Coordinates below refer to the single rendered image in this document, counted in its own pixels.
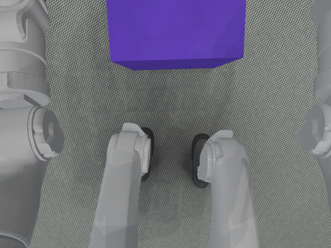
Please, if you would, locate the left robot forearm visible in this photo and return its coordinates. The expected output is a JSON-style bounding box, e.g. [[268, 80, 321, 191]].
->
[[0, 0, 51, 110]]

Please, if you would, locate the left robot upper arm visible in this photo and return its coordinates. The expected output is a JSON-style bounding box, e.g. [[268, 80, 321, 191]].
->
[[0, 105, 64, 248]]

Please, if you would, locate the carton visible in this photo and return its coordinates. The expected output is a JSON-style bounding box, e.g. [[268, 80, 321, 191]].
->
[[106, 0, 246, 70]]

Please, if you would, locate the right robot upper arm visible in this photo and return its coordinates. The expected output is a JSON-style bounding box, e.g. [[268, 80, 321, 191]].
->
[[299, 100, 331, 213]]

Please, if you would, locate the left robot foot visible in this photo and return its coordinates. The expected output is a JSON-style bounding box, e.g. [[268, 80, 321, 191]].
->
[[141, 127, 154, 182]]

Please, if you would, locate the right robot shin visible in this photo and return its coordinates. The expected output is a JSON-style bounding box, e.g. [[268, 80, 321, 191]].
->
[[197, 130, 249, 183]]

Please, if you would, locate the right robot forearm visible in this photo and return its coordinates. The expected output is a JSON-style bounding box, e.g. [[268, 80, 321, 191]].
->
[[310, 0, 331, 101]]

